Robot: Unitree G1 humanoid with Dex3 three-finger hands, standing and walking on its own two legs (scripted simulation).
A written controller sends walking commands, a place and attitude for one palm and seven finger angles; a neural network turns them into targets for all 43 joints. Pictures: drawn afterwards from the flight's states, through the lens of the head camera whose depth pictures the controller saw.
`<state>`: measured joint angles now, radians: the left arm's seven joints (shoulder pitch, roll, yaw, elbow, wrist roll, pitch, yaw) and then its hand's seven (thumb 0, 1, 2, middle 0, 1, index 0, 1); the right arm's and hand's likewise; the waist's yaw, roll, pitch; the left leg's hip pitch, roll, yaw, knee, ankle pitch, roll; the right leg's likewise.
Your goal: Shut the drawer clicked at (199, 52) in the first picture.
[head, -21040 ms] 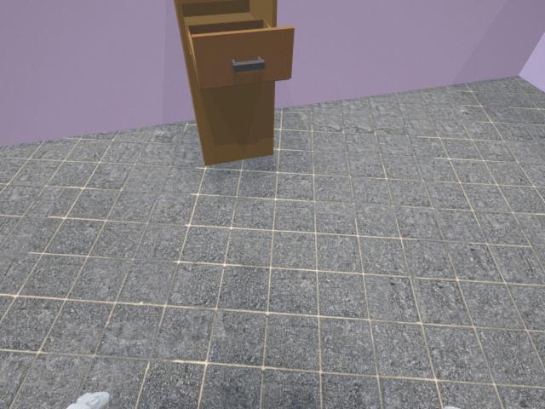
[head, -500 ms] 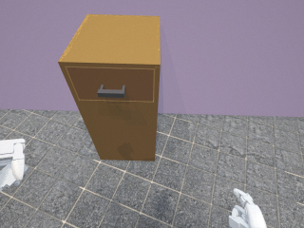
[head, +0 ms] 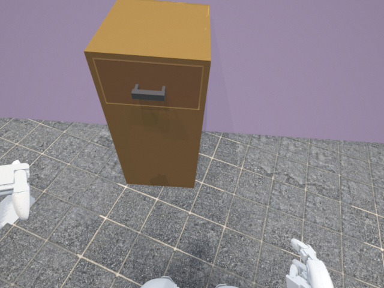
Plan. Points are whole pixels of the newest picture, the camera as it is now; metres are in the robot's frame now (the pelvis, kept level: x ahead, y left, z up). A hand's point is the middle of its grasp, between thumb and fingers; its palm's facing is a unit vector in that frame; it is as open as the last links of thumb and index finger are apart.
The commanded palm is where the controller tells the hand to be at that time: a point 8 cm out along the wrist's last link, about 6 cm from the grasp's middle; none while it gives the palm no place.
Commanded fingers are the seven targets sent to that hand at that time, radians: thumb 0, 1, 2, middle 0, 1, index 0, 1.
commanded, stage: step back with the hand held close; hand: left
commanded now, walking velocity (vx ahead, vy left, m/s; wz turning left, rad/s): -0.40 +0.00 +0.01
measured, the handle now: (149, 91) +0.71 +0.18 -0.04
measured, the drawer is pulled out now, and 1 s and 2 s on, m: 0.00 0.00 0.00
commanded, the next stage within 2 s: stop stepping back and stand still in 0.42 s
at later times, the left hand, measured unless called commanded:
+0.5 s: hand (32, 269) +0.12 +0.20 +0.18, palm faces +0.14 -0.85 -0.51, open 3.2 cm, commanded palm +0.03 +0.26 +0.20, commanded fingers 0.00 0.90 0.90 -1.40 -1.60 -1.40 -1.60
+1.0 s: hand out of the picture +0.01 +0.20 +0.20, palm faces +0.26 -0.83 -0.50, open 3.3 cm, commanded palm -0.06 +0.27 +0.20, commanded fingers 0.00 0.90 0.90 -1.40 -1.60 -1.40 -1.60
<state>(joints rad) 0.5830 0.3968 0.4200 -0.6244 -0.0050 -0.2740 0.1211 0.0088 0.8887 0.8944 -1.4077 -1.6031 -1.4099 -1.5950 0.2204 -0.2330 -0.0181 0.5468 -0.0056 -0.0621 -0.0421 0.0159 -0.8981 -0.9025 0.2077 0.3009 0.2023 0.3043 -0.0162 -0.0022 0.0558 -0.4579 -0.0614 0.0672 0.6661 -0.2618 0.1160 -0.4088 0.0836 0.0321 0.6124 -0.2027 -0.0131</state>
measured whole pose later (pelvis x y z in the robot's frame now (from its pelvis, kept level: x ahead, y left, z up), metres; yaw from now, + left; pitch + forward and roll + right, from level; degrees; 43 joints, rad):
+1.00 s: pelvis -0.20 -0.01 +0.01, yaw -2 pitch -1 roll +2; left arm 0.64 0.47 0.40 -0.68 -0.04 -0.21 0.14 0.02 0.89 0.89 -1.41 -1.60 -1.41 -1.60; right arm 0.20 -0.16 0.01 0.57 0.02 -0.15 -0.03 0.02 -0.90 -0.90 0.20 0.30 0.20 0.30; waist -0.05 -0.08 0.04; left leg -0.29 0.03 0.08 0.55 -0.24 -0.02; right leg -0.31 -0.02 -0.03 0.76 -0.46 0.01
